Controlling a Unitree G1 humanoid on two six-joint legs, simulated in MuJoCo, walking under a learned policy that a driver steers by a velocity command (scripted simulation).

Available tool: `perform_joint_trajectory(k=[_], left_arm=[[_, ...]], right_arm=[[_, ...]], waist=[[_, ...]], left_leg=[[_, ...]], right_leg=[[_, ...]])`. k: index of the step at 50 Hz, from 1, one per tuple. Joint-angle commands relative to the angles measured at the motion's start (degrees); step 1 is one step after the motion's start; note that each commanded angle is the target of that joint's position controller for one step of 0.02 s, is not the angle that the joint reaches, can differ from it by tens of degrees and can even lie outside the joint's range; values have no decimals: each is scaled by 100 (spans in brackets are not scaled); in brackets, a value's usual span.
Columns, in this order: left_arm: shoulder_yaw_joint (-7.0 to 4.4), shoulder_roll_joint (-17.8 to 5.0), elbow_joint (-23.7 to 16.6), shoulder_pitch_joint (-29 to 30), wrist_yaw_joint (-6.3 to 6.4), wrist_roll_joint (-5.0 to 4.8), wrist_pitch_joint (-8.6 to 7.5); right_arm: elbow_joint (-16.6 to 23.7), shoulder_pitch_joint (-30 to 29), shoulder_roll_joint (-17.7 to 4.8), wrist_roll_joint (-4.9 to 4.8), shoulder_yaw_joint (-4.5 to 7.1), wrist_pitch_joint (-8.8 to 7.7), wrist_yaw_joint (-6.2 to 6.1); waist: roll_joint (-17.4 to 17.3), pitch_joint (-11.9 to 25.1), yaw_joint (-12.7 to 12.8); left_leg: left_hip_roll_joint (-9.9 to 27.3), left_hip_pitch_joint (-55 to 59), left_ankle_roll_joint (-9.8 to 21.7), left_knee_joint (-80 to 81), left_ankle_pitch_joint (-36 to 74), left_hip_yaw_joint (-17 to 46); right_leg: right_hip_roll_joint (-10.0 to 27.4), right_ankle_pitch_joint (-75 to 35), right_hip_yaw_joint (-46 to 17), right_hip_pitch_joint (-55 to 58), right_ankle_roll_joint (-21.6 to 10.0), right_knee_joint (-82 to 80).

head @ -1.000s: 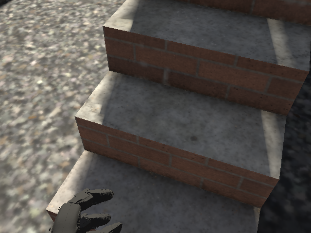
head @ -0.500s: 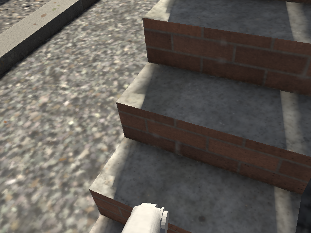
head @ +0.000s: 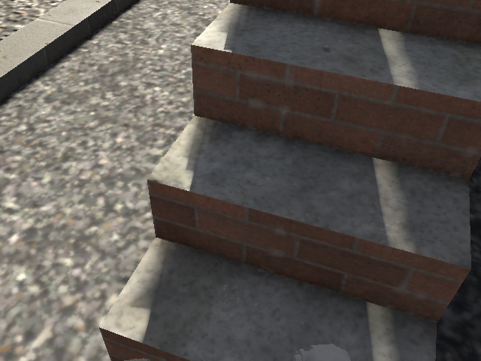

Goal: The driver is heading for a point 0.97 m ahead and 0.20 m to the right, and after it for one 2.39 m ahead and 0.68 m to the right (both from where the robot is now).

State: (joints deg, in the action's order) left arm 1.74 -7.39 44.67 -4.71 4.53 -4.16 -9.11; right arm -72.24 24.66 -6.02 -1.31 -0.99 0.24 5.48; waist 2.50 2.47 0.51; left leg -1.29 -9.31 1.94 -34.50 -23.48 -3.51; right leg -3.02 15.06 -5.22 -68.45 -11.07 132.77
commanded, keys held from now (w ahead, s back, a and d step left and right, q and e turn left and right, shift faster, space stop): w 1.00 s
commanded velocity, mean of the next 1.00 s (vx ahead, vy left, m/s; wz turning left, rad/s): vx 0.50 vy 0.00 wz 0.00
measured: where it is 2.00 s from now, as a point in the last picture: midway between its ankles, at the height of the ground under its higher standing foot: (296, 236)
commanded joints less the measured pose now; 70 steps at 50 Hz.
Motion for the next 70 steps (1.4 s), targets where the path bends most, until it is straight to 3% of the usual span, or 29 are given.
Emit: perform_joint_trajectory(k=[1, 3, 6, 7, 8, 9, 10, 12, 13, 16, 19, 24, 29, 32, 33, 34, 35, 37, 39, 43, 47, 49, 51, 53, 55, 56, 60, 65, 70], left_arm=[[172, 101, -816, 894, -17, -45, 63], [280, 159, -891, 697, -138, 44, 277], [125, -204, -530, -577, -567, -338, 354], [-82, -582, -334, -883, -631, -440, 339], [-137, -680, -114, -919, -655, -480, 207], [-379, -1205, 351, -1978, -703, -62, 313], [-578, -1531, 624, -1846, -612, 516, 566], [-288, -655, 1379, -1681, -543, 605, 547], [-177, -90, 1772, -1656, -589, 674, 395], [-19, 738, 2246, -1697, -734, 575, 163], [27, 446, 2126, -1430, -918, 397, 164], [-137, -715, 1642, -166, -883, 282, 253], [-234, -845, 1612, -746, -435, -31, 318], [-162, 126, 1377, -1456, -447, 475, 291], [-184, 480, 1498, -2127, -613, 175, 266], [-345, -178, 1578, -2286, -823, 115, 347], [-413, -342, 1249, -1345, -932, 66, 385], [-217, -18, 641, 186, -822, 5, 91], [-121, 67, 459, 426, -715, -34, -82], [-1, 9, -287, 648, -463, -207, 68], [105, -341, -556, 763, -165, -100, 673], [115, -221, 83, -485, -272, -144, 660], [140, -185, 378, -974, -373, -370, 767], [8, -651, 658, -1071, -432, -154, 902], [-358, -1469, 1036, -1434, -271, 296, 1021], [-145, -822, 1169, -462, -381, 512, 1002], [77, 222, 2468, -942, -713, 570, 450], [11, -158, 2279, -1243, -988, 197, 354], [-189, -736, 1764, -943, -735, 30, 321]], right_arm=[[575, -308, -487, -145, 17, -99, -70], [967, -434, -988, -298, 139, -178, -267], [876, 310, -1867, -698, 368, -267, -695], [785, 872, -1601, -509, 291, -296, -852], [791, 1878, -928, -432, 122, -372, -794], [903, 1604, -880, 98, 120, -515, -717], [1339, 535, -1006, 313, 291, -574, -656], [2787, -1572, -201, 261, 67, -864, -410], [3208, -2046, 342, 219, -108, -997, -251], [3289, -1701, 467, 42, -235, -1033, -204], [3049, -1243, 49, -298, -140, -665, -481], [2402, -433, -843, -138, 167, -254, -536], [2004, -470, -390, -137, 89, 0, -408], [1562, -218, -443, -212, -22, -204, -394], [1202, 853, -1272, -417, 181, -104, -456], [955, 1070, -1234, -484, 311, -67, -441], [989, 200, -785, -241, 164, -79, -490], [865, -154, -725, 207, 152, -206, -492], [571, 609, -572, 357, 129, -174, -491], [268, 821, -356, 384, -68, -223, -485], [783, -195, -630, 118, -183, -432, -254], [570, 281, -1074, -294, -64, -359, -325], [428, 877, -1502, -406, 89, -270, -693], [701, 901, -1009, -35, 22, -192, -958], [1478, -193, -523, 349, 10, -304, -540], [2233, -1022, -337, 566, 21, -403, -384], [2960, -896, -13, 298, -128, -798, -255], [2668, -868, -545, -33, -57, -554, -415], [2489, -1142, -383, -162, -32, -415, -344]], waist=[[-376, -1356, 115], [-453, -666, 217], [-1433, 611, 838], [-1438, 777, 888], [-540, 1796, 116], [23, 2511, 498], [993, 2486, 600], [173, 431, 314], [197, 130, 129], [-331, -179, -289], [80, -363, -624], [651, -650, -1195], [850, -672, -1173], [-635, 207, -4], [-2640, 662, 130], [-2713, 575, 10], [-1768, -476, 166], [-1008, -819, -117], [-612, -229, -355], [-668, -955, -165], [-280, -1175, 119], [-714, -175, 496], [-1772, 138, 727], [-1377, -163, 535], [765, 164, 736], [296, -346, 188], [-325, -588, -676], [-390, -693, -691], [462, -500, -757]], left_leg=[[1306, -997, 480, 2025, 1626, 742], [1264, -1405, 756, 3019, 2577, 460], [1203, -452, 880, 1821, 10749, -293], [1078, 463, 728, 381, 10330, -183], [810, -503, 513, -1164, 9218, 119], [382, -865, 685, -2017, 4871, 366], [-166, -1828, 610, -4238, 2030, 1013], [-116, -3433, 626, -6308, 1391, 980], [-125, -3784, 764, -7079, 1355, 1009], [-337, -4621, 1085, -8163, 1654, 1107], [-384, -4942, 911, -8298, 1962, 927], [-305, -1494, 151, -5527, 1969, -167], [601, -624, 355, 98, 1317, -187], [1310, 305, -133, 1228, 2516, 1317], [2193, 2210, -194, 1897, 3181, 3153], [2450, 1606, -32, 3290, -93, 4966], [2310, 775, -5, 3025, -1221, 4201], [1905, 289, 153, 2297, 860, 2391], [1849, 1243, 574, 1934, 1660, 1884], [2144, 1263, 703, 2221, 858, 1647], [1470, -2008, 565, 3779, 1581, -243], [1111, -1920, 660, 3237, 6643, -850], [1570, 168, 845, 2165, 10469, -849], [1470, 781, 777, 355, 9519, -651], [-118, -1406, 578, -3714, 1536, -46], [-114, -2255, 486, -5990, 1348, 712], [-245, -3556, 911, -7364, 1596, 1430], [-296, -4163, 630, -6496, 1548, 804], [62, -770, 390, -2737, 1532, -214]], right_leg=[[463, -88, 49, -642, 145, -1310], [785, 24, 971, 1629, 219, -3521], [-62, 1217, 1704, 5471, 209, -5934], [1, 1787, 969, 5510, 156, -7535], [835, 2760, -963, 7194, -258, -8905], [1180, 2871, -1890, 7775, -58, -9848], [1721, 3569, -4113, 7358, -84, -11265], [1812, 2935, -3414, 5882, 16, -11544], [1761, 2151, -2789, 5602, 10, -11159], [1401, 661, -1024, 5402, 79, -10879], [1429, 565, 68, 4721, 455, -11191], [1290, 734, 817, 1896, 102, -12652], [1524, 91, 373, 4777, -315, -11718], [735, -31, 692, 4819, -52, -8106], [-49, 487, 1148, 3088, 320, -6773], [-29, 127, 918, 2629, 575, -4937], [364, -364, 626, 1700, 632, -3593], [184, -558, 374, 989, 561, -2131], [-131, -227, 386, 189, 380, -692], [-183, 769, -46, -1762, 128, 978], [302, -23, 1156, 1688, 295, -3235], [-93, 117, 1823, 5148, 229, -4481], [-432, 1562, 2028, 4908, 452, -5757], [-64, 1749, 409, 4600, 261, -7616], [1345, 4358, -4456, 4849, -433, -12039], [1450, 3786, -4653, 3825, -214, -12068], [1345, 1648, -2321, 3986, 125, -10717], [1283, 725, -538, 4352, 28, -11169], [1230, -72, 300, 3217, -212, -12357]])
